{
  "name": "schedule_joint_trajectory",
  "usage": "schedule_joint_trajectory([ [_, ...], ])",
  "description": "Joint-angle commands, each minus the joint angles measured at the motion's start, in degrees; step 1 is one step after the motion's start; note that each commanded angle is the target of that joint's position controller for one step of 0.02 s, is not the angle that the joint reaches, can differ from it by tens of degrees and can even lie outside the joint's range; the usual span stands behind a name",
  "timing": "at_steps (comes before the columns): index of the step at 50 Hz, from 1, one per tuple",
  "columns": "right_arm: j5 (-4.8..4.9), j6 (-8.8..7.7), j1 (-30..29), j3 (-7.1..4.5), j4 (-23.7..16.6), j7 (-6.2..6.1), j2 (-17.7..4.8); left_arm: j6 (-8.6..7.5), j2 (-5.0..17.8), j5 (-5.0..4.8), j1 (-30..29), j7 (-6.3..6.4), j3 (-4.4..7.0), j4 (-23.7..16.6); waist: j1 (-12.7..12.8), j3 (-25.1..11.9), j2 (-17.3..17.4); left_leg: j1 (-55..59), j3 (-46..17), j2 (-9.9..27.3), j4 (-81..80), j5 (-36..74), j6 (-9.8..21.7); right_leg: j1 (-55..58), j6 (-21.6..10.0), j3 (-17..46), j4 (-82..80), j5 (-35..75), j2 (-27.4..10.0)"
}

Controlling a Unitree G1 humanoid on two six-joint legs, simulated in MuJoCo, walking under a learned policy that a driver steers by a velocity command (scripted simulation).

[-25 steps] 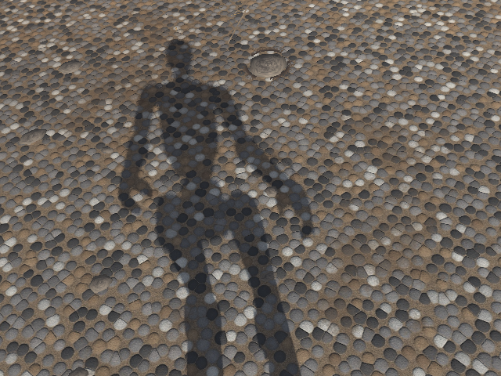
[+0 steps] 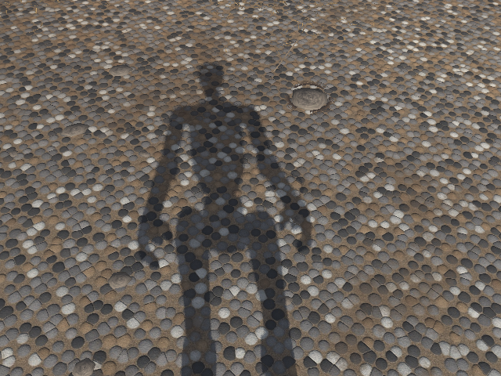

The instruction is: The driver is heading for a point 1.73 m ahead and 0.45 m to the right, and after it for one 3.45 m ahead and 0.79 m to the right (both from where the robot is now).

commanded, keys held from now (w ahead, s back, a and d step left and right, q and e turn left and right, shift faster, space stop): no key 0.36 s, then w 0.64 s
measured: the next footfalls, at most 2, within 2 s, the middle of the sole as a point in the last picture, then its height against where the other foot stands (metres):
left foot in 1.14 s outside the picture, level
right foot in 1.68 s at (311, 297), level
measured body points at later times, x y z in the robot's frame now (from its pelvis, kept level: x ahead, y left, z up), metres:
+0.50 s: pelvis +0.02 +0.00 +0.00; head +0.01 +0.00 +0.45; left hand +0.03 +0.25 -0.16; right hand +0.02 -0.26 -0.15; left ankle -0.02 +0.10 -0.74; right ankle +0.01 -0.11 -0.73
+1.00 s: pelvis +0.21 -0.06 -0.01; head +0.24 -0.08 +0.44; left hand +0.10 +0.16 -0.14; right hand +0.36 -0.29 -0.14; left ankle +0.35 +0.06 -0.70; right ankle +0.07 -0.12 -0.74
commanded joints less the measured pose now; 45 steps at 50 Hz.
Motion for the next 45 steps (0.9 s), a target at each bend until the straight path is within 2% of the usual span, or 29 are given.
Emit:
schedule_joint_trajectory([
  [1, 0.33, -0.95, 0.9, -1.45, -0.1, -0.53, -7.9, -1.12, 5.5, -0.08, 1.3, 0.06, 1.08, 0.0, -0.9, -0.1, 5.2, -2.3, -8.5, 8.7, -7.1, 7.2, 1.7, 1.9, -0.5, 4.5, -3.2, 5.2, -4.0],
  [3, 0.35, -1.04, 1.3, -1.39, 1.2, -0.57, -7.9, -1.14, 5.0, -0.03, 1.2, 0.28, 0.89, 1.5, -1.0, 0.2, 3.6, -2.0, -8.0, 8.4, -6.6, 8.1, 1.8, 1.7, -0.4, 4.8, -3.9, 5.6, -4.3],
  [8, 0.36, -1.35, 1.6, -1.12, 4.0, -0.63, -7.4, -1.17, 4.4, -0.07, 1.4, 0.58, 0.63, 4.8, -1.1, 0.1, 2.0, -2.5, -7.4, 7.9, -6.6, 8.2, 2.0, 2.6, -0.6, 5.0, -4.2, 5.8, -4.7],
  [18, 0.37, -1.57, 4.1, -0.41, 8.7, -0.99, -6.1, -1.04, 3.4, -0.18, 2.3, 1.12, 0.13, 9.7, -1.1, 0.0, 1.9, -2.9, -6.5, 7.3, -6.4, 10.0, 1.8, 3.4, -1.0, 5.2, -3.6, 6.3, -5.1],
  [19, 0.31, -1.5, 5.0, -0.37, 9.3, -1.0, -6.0, -0.99, 3.1, -0.1, 2.8, 1.11, 0.04, 10.2, -1.2, -1.1, 2.3, -2.6, -6.5, 6.9, -7.1, 4.0, 2.1, 3.6, -1.2, 4.6, -3.2, 2.0, -4.4],
  [21, 0.24, -0.83, 6.6, -1.47, 9.7, -0.98, -8.5, -0.7, 3.5, 0.32, 2.6, 0.91, 0.46, 10.1, -1.8, 0.6, 5.2, -4.5, -8.8, 6.5, -8.1, -16.8, 4.5, -0.4, -2.1, 1.5, 2.3, -12.6, -0.7],
  [22, 0.02, -0.45, 8.1, -2.02, 9.9, -0.83, -9.4, -0.55, 3.4, 0.71, 1.4, 0.61, 0.56, 9.4, -2.7, 3.4, 6.8, -5.4, -12.3, 8.2, -10.1, -26.5, 6.4, -5.6, -2.5, 0.4, 5.8, -17.5, 0.7],
  [23, -0.09, -0.26, 10.2, -2.48, 10.3, -0.7, -9.9, -0.56, 2.6, 1.13, -0.4, 0.24, 0.44, 8.5, -3.8, 6.3, 8.5, -5.2, -17.1, 11.5, -12.9, -32.8, 8.6, -10.9, -2.7, -1.1, 10.0, -18.3, 1.7],
  [24, -0.2, -0.28, 11.7, -2.86, 10.7, -0.64, -10.2, -0.83, 1.2, 1.62, -1.5, -0.07, 0.13, 7.6, -4.4, 8.3, 10.2, -4.8, -21.8, 15.3, -14.9, -35.2, 10.9, -14.6, -3.1, -2.0, 13.9, -16.3, 1.5],
  [26, -0.78, -1.09, 13.1, -3.06, 10.9, -0.46, -9.2, -2.02, 1.8, 1.41, -3.7, -0.51, 0.41, 5.8, -4.9, 8.9, 9.7, -2.5, -25.5, 18.9, -16.6, -29.2, 13.3, -19.8, -3.9, 0.3, 20.4, -15.7, -1.0],
  [28, -0.8, -2.21, 12.4, -3.49, 10.6, -0.32, -9.4, -3.44, 2.6, 0.85, -3.9, -1.11, 0.84, 4.6, -3.8, 7.3, 8.4, 0.8, -22.7, 18.6, -15.2, -21.1, 13.2, -20.9, -4.5, 1.1, 19.3, -15.8, -2.3],
  [30, -0.29, -2.95, 10.4, -3.71, 10.1, -0.16, -9.0, -4.4, 2.2, 0.26, -1.9, -1.39, 1.14, 4.8, -1.9, 5.5, 8.0, -1.7, -16.8, 15.7, -12.9, -14.1, 11.2, -13.0, -4.5, -0.8, 12.7, -11.5, -1.1],
  [31, 0.15, -3.06, 8.3, -3.76, 9.5, -0.08, -8.9, -4.63, 1.2, 0.06, 2.1, -1.36, 1.17, 6.0, 0.6, 4.7, 7.5, -6.7, -13.2, 13.6, -10.4, -12.1, 9.8, -4.3, -4.7, -2.7, 6.7, -7.0, 0.3],
  [32, 0.28, -3.17, 7.0, -3.69, 8.9, 0.01, -8.3, -4.71, 0.9, -0.09, 8.2, -1.14, 1.52, 8.4, 3.1, 3.6, 5.6, -13.1, -10.2, 11.1, -5.8, -10.8, 8.4, 6.6, -4.4, -4.1, 2.1, -4.1, 2.6],
  [33, -0.11, -3.73, 6.2, -3.05, 8.0, 0.21, -6.1, -5.02, 3.2, 0.26, 14.3, -0.55, 2.39, 10.3, 5.3, 1.6, -0.1, -20.7, -5.6, 7.3, 3.8, -8.7, 6.4, 17.1, -4.6, 2.3, -1.7, -7.4, -1.1],
  [34, 0.15, -4.38, 5.0, -1.64, 5.6, 0.78, -1.3, -5.32, 9.3, 0.75, 21.8, -0.01, 3.8, 11.0, 7.5, -2.3, -14.7, -29.5, 3.6, -0.1, 23.5, -12.5, 3.2, 23.6, -8.3, 26.5, -13.2, -26.2, -16.4],
  [35, -1.4, -4.37, 3.8, -2.82, 4.6, 1.05, -5.8, -4.6, 9.9, 0.2, 22.7, -0.18, 3.99, 12.6, 5.5, 1.2, -11.9, -35.0, 2.7, -0.2, 34.7, -17.1, 3.5, 18.5, -11.8, 37.8, -16.5, -32.4, -22.0],
  [36, -1.83, -4.44, 3.1, -3.03, 4.7, 1.57, -6.2, -4.59, 6.8, 0.3, 16.5, -0.39, 3.16, 10.6, 2.0, 6.2, -4.3, -36.5, 0.2, 3.7, 39.9, -12.1, 4.2, 13.1, -12.0, 34.2, -16.1, -31.6, -20.7],
  [37, -1.43, -4.72, 4.0, -2.63, 5.5, 2.27, -4.4, -5.15, 5.0, 0.27, 11.8, -0.71, 2.68, 8.9, -0.1, 7.6, -1.3, -35.4, -0.2, 5.7, 40.7, -6.4, 4.1, 9.6, -11.1, 28.6, -16.2, -24.8, -18.0],
  [38, -1.14, -4.94, 5.0, -2.5, 6.1, 2.71, -3.4, -5.7, 4.1, 0.19, 9.5, -0.75, 2.36, 8.0, -1.6, 6.8, -0.8, -33.4, 0.2, 7.0, 39.7, -2.5, 3.5, 8.6, -10.0, 23.3, -16.7, -16.9, -15.4],
  [40, -1.59, -4.46, 5.0, -2.73, 6.3, 3.17, -3.9, -6.65, 2.4, 0.11, 10.6, -0.53, 1.62, 8.7, -2.1, 4.7, -1.4, -31.8, 2.3, 7.4, 39.0, 1.4, 2.1, 9.9, -8.8, 15.5, -16.0, -1.1, -12.2],
  [42, -1.47, -3.79, 3.1, -2.82, 5.5, 3.19, -3.6, -7.08, 2.0, -0.13, 14.5, -0.39, 1.26, 10.4, -2.0, 3.4, -2.3, -33.5, 4.4, 6.9, 38.9, 2.6, 1.1, 12.3, -8.6, 10.8, -13.9, 14.9, -11.0],
  [45, -1.21, -3.2, -4.3, -2.41, 2.5, 3.16, -2.5, -7.12, 1.5, -0.08, 17.4, -0.16, 0.71, 11.5, -0.8, 4.4, -2.7, -35.3, 7.1, 6.1, 34.5, 4.9, -0.1, 11.6, -8.6, 6.9, -13.7, 25.9, -9.6],
])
